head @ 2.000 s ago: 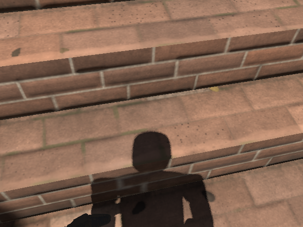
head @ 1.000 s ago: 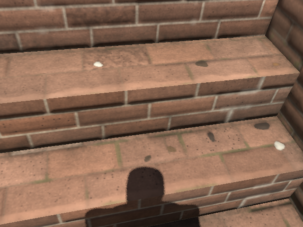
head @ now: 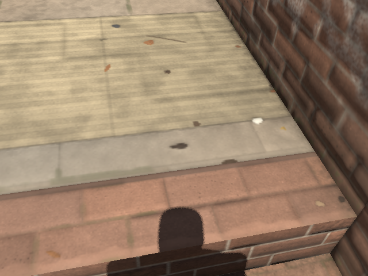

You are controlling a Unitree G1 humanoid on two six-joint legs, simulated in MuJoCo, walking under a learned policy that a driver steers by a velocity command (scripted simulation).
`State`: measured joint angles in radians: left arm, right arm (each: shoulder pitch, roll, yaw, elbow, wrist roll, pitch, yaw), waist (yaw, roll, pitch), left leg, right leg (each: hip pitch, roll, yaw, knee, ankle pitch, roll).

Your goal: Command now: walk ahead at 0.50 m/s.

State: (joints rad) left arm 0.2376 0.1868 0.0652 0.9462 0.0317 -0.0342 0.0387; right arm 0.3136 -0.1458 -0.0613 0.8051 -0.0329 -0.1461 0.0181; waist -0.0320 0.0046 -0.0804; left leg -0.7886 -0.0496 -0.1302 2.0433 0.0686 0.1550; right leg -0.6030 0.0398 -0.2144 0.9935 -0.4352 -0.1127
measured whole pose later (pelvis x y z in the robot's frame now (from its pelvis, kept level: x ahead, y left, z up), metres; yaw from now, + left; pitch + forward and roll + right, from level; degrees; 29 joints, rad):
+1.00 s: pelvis +0.48 -0.06 +0.37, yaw +7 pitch +1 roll -2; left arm 0.15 0.19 0.06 0.73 0.04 -0.02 0.04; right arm 0.36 -0.19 -0.10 0.81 -0.02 -0.12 0.03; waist -0.01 0.00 0.00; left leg -0.60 -0.05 -0.14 1.71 -0.02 0.10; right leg -0.74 -0.10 -0.22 1.25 -0.53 -0.08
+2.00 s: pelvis +0.87 +0.05 +0.46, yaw +41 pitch +2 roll +1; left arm 0.14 0.24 0.01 0.62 0.01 -0.01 0.07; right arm 0.26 -0.32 -0.09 0.65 -0.02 0.04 0.01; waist -0.03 0.04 0.00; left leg -0.38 -0.20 -0.17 0.79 -0.45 0.07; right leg -0.43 0.00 0.03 0.63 -0.21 -0.01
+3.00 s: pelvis +0.89 +0.11 +0.47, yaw +61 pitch -1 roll -1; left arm 0.21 0.21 0.05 0.81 0.02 0.01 0.00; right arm 0.31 -0.20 -0.03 0.72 -0.04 -0.02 0.03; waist 0.01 0.01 0.00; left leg -0.19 -0.04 -0.04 0.63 -0.41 0.07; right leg -0.21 0.02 -0.04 0.58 -0.36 -0.03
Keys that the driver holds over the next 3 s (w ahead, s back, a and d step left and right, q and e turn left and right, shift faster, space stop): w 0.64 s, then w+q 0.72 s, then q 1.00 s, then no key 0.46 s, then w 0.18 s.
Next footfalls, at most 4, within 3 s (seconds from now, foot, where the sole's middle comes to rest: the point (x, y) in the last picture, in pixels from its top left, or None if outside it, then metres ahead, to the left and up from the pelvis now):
0.32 left None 0.29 0.10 -0.50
0.86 right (236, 191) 0.60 -0.15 -0.29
1.42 left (141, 128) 0.84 0.13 -0.29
1.96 right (171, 95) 1.02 0.03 -0.29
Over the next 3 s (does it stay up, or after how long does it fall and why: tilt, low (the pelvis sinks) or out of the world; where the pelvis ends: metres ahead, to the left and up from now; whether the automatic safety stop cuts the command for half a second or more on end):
stays up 0.89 0.11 0.47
